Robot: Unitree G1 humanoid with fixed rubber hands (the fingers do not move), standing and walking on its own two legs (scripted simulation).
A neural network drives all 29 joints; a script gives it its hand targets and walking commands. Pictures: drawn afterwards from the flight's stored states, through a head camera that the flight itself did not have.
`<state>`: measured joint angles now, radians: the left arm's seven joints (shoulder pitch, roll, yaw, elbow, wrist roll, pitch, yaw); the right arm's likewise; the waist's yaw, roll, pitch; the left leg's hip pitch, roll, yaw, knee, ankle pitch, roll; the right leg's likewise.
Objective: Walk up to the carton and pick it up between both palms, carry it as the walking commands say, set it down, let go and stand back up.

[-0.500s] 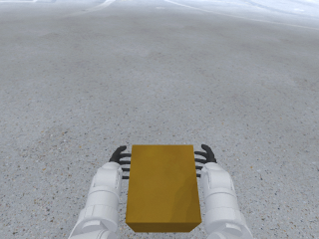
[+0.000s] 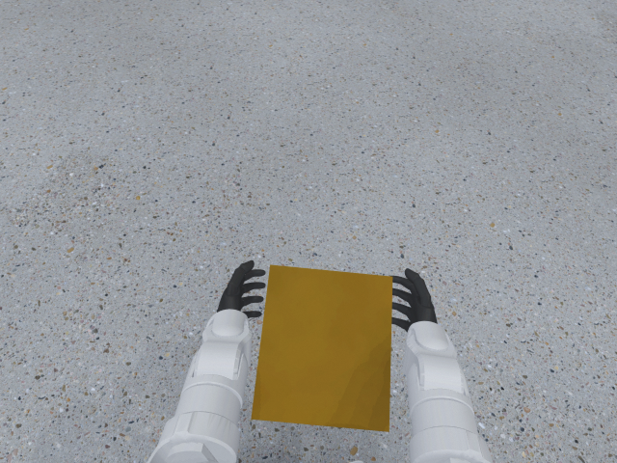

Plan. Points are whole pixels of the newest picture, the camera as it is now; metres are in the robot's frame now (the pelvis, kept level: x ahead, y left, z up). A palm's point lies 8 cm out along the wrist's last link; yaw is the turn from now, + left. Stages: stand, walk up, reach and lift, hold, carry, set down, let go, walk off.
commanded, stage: set down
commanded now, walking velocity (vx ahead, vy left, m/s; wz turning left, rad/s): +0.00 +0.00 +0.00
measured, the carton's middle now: (320, 345) +0.32 -0.03 -0.13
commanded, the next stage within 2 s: none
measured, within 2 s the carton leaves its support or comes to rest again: neither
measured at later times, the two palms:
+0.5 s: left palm (250, 324) +0.35 +0.08 -0.13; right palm (408, 336) +0.33 -0.17 -0.12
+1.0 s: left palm (255, 326) +0.39 +0.08 -0.22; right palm (392, 342) +0.35 -0.17 -0.21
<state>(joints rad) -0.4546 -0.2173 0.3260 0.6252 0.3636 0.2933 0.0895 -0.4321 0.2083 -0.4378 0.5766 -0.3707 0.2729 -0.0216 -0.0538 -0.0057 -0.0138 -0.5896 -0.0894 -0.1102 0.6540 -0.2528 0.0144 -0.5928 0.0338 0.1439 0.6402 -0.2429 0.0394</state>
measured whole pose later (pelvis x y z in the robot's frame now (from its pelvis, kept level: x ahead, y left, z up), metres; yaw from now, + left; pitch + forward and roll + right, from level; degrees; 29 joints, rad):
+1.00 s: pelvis -0.03 -0.02 -0.14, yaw +0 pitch +37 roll -1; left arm -0.75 -0.12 0.34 0.75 0.25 0.16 0.16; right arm -0.64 0.22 -0.47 0.58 -0.23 0.15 -0.17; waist -0.05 0.02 -0.20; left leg -1.55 -0.13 -0.12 1.38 -0.47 -0.04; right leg -1.55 0.12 0.11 1.36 -0.45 0.05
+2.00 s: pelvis -0.07 -0.01 -0.28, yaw +0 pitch +44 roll -1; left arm -1.14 0.01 0.34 0.91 0.23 0.20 0.19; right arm -1.00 0.13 -0.54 0.65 -0.22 0.21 -0.17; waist -0.07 0.03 -0.07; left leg -2.05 -0.18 -0.10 1.83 -0.53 -0.06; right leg -2.05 0.15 0.10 1.81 -0.52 0.10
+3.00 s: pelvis -0.06 -0.01 -0.36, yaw -1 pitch +41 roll -2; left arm -1.37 0.16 0.20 1.06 0.09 0.16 0.16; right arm -1.21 0.00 -0.50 0.79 -0.12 0.16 -0.15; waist -0.07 0.01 0.19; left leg -2.25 -0.18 -0.07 2.15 -0.62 -0.06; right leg -2.24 0.15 0.07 2.12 -0.60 0.10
